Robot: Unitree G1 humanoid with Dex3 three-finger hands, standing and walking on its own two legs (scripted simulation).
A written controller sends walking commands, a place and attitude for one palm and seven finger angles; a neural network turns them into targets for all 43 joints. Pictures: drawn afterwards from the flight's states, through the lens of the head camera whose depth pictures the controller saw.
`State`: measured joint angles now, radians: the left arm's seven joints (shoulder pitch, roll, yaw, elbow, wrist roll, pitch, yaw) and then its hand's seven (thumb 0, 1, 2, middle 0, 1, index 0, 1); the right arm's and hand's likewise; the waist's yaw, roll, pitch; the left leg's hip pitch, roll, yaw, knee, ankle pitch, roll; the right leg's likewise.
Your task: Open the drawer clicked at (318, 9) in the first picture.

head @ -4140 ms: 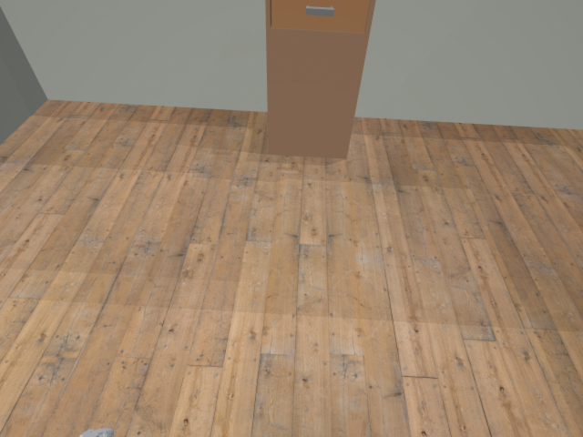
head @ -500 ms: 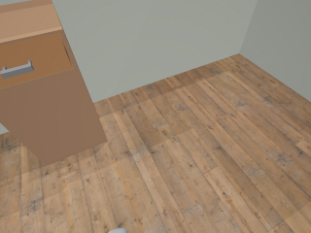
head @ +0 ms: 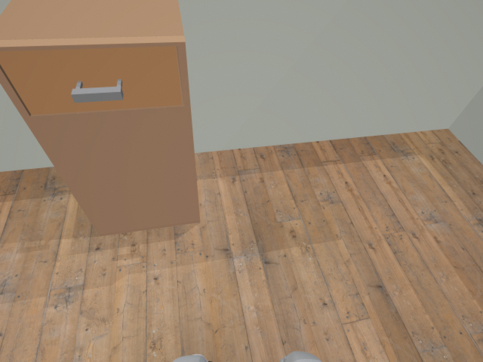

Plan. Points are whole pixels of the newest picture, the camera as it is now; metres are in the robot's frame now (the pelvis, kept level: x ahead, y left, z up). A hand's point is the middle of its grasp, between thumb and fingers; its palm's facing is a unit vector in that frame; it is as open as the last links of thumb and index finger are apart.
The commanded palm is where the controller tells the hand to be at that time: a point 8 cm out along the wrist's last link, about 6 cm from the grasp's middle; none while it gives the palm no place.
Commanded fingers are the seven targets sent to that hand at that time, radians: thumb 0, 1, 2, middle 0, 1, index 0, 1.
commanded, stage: turn to face it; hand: left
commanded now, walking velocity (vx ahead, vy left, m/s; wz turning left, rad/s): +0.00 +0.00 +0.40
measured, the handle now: (99, 89) +0.70 +0.41 +0.02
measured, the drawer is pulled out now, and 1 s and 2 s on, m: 0.00 0.00 0.00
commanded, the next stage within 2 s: take the last steps up to it in 0.36 s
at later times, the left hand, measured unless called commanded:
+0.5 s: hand out of the picture +0.04 +0.13 -0.14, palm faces +0.23 -0.94 -0.25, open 7.3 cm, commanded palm none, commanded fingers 0.00 0.90 0.90 -0.20 -0.30 -0.20 -0.30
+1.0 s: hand out of the picture +0.04 +0.18 -0.16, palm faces +0.31 -0.93 -0.20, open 7.4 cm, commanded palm none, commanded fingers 0.00 0.90 0.90 -0.20 -0.30 -0.20 -0.30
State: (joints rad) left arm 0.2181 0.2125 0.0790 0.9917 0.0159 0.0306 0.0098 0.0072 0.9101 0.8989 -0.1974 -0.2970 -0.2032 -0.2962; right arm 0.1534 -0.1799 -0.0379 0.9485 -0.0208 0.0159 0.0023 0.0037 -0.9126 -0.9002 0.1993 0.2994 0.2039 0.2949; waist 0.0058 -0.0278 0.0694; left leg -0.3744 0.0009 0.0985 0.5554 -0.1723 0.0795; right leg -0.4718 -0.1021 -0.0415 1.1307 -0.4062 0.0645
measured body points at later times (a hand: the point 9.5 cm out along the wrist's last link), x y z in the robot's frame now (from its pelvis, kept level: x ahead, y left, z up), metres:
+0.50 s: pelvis +0.02 -0.07 +0.01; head +0.03 -0.09 +0.46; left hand +0.03 +0.18 -0.12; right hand +0.11 -0.31 -0.15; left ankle -0.02 +0.08 -0.66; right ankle +0.04 -0.16 -0.73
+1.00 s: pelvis +0.07 -0.01 +0.01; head +0.08 -0.02 +0.46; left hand +0.02 +0.23 -0.14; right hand +0.11 -0.24 -0.15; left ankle -0.05 +0.08 -0.73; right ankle +0.17 -0.11 -0.70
